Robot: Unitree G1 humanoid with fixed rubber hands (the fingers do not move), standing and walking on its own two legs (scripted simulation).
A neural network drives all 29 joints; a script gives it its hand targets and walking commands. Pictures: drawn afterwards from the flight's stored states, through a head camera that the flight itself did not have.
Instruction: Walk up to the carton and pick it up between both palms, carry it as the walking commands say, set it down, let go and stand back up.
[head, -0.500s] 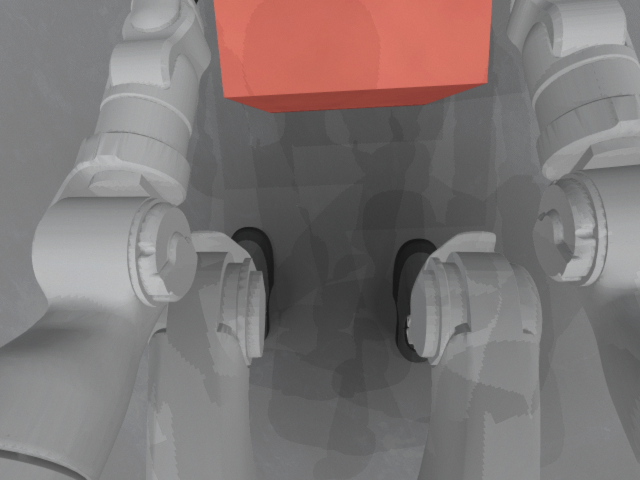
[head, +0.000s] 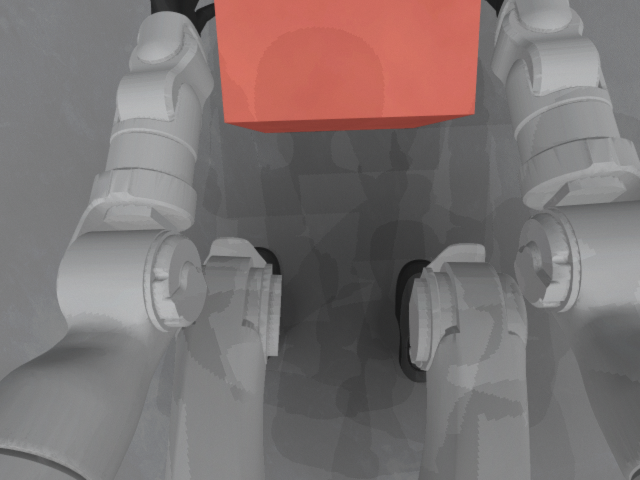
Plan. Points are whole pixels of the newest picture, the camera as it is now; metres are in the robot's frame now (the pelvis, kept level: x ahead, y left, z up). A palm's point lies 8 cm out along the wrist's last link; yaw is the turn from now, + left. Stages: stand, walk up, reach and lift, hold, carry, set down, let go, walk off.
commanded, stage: reach and lift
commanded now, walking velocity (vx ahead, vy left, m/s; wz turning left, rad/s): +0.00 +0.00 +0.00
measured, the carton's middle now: (340, 3) +0.57 +0.00 -0.22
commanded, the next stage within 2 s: none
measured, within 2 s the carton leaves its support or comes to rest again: neither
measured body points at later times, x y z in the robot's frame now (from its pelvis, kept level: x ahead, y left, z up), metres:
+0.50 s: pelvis +0.00 +0.00 +0.04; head +0.34 -0.02 +0.33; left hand +0.54 +0.15 -0.08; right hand +0.57 -0.16 -0.09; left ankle +0.12 +0.15 -0.33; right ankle +0.10 -0.13 -0.33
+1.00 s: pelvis +0.00 +0.00 +0.08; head +0.31 -0.03 +0.41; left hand +0.52 +0.15 -0.01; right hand +0.55 -0.16 -0.02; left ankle +0.12 +0.15 -0.33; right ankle +0.10 -0.13 -0.33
